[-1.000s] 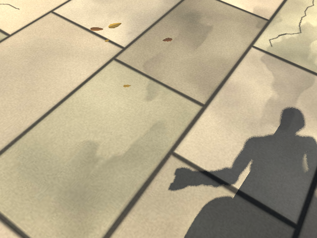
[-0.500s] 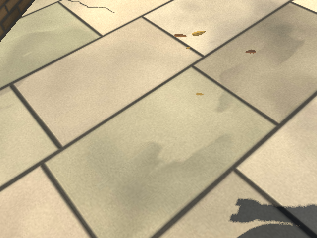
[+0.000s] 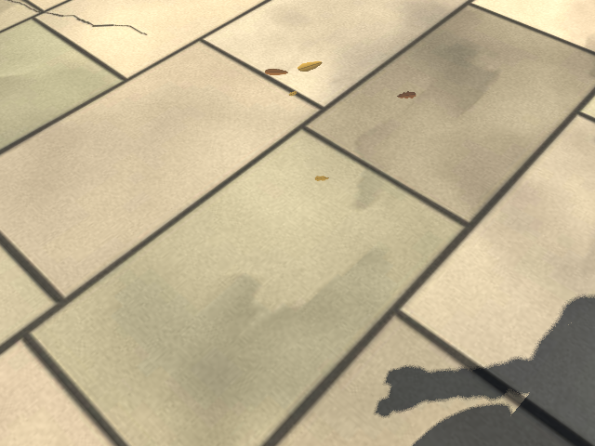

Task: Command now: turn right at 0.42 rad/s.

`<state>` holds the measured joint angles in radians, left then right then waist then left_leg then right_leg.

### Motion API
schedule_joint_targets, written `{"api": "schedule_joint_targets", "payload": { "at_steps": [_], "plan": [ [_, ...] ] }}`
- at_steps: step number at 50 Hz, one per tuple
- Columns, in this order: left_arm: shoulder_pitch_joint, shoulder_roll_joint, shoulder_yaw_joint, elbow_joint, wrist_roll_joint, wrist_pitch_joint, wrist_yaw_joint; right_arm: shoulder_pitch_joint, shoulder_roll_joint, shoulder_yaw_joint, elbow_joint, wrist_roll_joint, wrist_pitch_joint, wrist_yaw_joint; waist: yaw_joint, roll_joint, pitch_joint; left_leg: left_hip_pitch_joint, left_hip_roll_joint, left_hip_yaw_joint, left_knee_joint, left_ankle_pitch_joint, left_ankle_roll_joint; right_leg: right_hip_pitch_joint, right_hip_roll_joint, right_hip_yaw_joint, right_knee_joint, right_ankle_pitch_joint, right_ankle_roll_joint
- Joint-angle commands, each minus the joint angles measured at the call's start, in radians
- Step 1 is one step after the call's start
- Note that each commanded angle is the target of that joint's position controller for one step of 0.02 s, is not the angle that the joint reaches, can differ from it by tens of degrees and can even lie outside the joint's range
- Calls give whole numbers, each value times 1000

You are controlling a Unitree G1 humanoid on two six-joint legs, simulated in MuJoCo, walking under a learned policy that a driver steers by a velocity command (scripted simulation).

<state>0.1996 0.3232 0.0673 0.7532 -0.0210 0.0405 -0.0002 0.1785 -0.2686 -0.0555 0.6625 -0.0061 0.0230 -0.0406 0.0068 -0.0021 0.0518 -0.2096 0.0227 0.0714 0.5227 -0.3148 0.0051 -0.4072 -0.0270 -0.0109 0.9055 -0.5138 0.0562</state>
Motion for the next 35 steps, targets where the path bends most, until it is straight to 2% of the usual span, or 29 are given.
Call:
{"api": "schedule_joint_targets", "payload": {
  "at_steps": [1, 3, 4, 5, 6, 7, 8, 9, 10, 11, 14, 17, 18, 20, 22, 25, 29, 31, 33, 34, 35],
  "plan": [
    [-15, 56, 10, -90, -4, -3, -15, -73, -178, -56, -71, 11, -8, -2, -7, 134, -96, 74, 275, -160, -114, 588, 206, 10, -26, -17, -81, 71, -4],
    [23, 66, 17, -95, -6, -2, -29, -74, -182, -58, -61, 27, -1, -3, 13, 134, -120, 73, 262, -116, -46, 526, 168, 98, 6, -62, -253, 199, -31],
    [64, 74, 25, -86, -2, -3, -29, -63, -171, -56, -51, 36, -1, -4, 30, 115, -130, 36, 236, -78, 25, 434, 127, 183, 38, -76, -368, 301, -56],
    [81, 128, 44, -92, 7, -7, -18, 8, -137, -48, -28, 24, -5, 1, 20, -24, -126, -74, 165, 6, 196, 226, 46, 294, 3, 42, -476, 516, -98],
    [86, 280, 74, -133, 14, -15, 0, 5, -69, -21, -77, -40, -6, 5, -14, -341, -116, -387, 11, 51, 524, -360, -74, 427, -299, 488, -508, 958, -262],
    [122, 250, 59, -150, 56, -39, -15, -91, -112, -32, -99, -15, -12, -3, 72, -228, -204, -426, -42, -132, 685, -430, -71, 374, -379, 609, -559, 902, -418],
    [84, 224, 50, -152, 57, -60, -22, -107, -144, -42, -95, 11, -9, -8, 50, -136, -150, -454, -19, -160, 742, -355, -59, 350, -337, 526, -567, 803, -401],
    [36, 198, 46, -152, 35, -67, -17, -96, -156, -48, -81, 11, -5, -13, 25, -89, -112, -470, 0, -164, 722, -258, -50, 330, -280, 454, -561, 705, -346],
    [1, 169, 37, -158, 16, -64, -9, -88, -162, -54, -61, 2, -2, -20, 13, -58, -100, -470, 16, -172, 692, -184, -53, 326, -243, 413, -557, 657, -302],
    [-20, 159, 30, -162, 6, -58, 0, -73, -164, -57, -56, -1, -1, -21, -4, -72, -100, -428, 15, -173, 672, -127, -60, 296, -208, 375, -562, 663, -282],
    [-9, 143, 22, -172, 12, -48, 16, -44, -136, -53, -38, 8, -5, -12, -9, -93, -134, -390, -15, -164, 653, -40, -84, 315, -168, 339, -570, 689, -280],
    [10, 150, 26, -174, 9, -40, 26, -70, -122, -49, -41, 7, -8, -13, 6, -96, -125, -409, -25, -172, 546, -18, -103, 349, -156, 363, -574, 631, -280],
    [22, 149, 27, -172, 6, -36, 30, -70, -124, -49, -41, 7, -12, -11, 10, -98, -136, -406, -23, -174, 495, -1, -107, 355, -147, 380, -593, 490, -281],
    [36, 151, 28, -171, 3, -35, 34, -96, -132, -51, -47, 13, -24, -2, 26, -131, -104, -408, -23, -173, 391, 20, -107, 329, -134, 442, -655, 141, -287],
    [39, 158, 31, -171, 7, -39, 34, -122, -136, -51, -54, 17, -44, 8, 37, -161, -68, -400, -26, -177, 295, 20, -100, 309, -135, 494, -683, 21, -292],
    [54, 164, 34, -164, 7, -46, 32, -137, -129, -46, -52, 18, -81, 26, 52, -151, -67, -354, -30, -173, 178, 17, -82, 310, -135, 515, -672, 12, -297],
    [68, 149, 23, -148, 8, -55, 19, -125, -113, -35, -41, 24, -119, 50, 61, -148, -57, -216, -33, -134, 65, 23, -49, 239, -124, 515, -661, 16, -296],
    [60, 143, 18, -144, 7, -56, 11, -94, -115, -35, -32, 30, -133, 56, 37, -135, -43, -120, -37, -115, -12, 62, -19, 186, -115, 525, -646, 4, -287],
    [47, 114, 6, -144, 8, -56, 6, -17, -112, -37, -6, 26, -143, 53, -15, -111, -48, 42, -37, -95, -115, 121, 10, 108, -71, 503, -592, -16, -248],
    [40, 74, -6, -147, 12, -61, 5, 54, -128, -41, 9, 22, -147, 47, -47, -86, -70, 159, 20, -147, -127, 96, 33, 35, -39, 465, -508, -22, -213],
    [34, 2, -28, -154, 17, -68, 3, 165, -171, -47, 27, 8, -147, 40, -79, 53, -104, 278, 177, -337, -201, -29, 87, -75, 57, 329, -236, -40, -151]
  ]
}}
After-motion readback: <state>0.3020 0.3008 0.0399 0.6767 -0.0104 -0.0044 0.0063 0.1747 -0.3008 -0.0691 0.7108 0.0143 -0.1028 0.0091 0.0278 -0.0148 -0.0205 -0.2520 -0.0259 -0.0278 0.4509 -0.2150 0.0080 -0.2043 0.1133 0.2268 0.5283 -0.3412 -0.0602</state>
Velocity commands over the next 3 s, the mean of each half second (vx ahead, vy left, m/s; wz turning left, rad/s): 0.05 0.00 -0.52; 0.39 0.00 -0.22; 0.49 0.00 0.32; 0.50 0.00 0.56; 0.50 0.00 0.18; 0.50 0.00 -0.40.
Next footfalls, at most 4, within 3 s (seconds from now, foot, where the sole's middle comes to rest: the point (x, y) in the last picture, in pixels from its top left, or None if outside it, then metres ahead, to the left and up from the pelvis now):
0.10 right None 0.04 -0.12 -0.77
0.68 left None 0.16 0.07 -0.77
1.14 right None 0.36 -0.29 -0.77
1.66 left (362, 347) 0.70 -0.11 -0.77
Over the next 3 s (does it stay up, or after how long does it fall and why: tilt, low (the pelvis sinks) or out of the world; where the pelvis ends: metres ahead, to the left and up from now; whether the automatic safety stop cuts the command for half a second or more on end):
stays up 1.24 -0.11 0.01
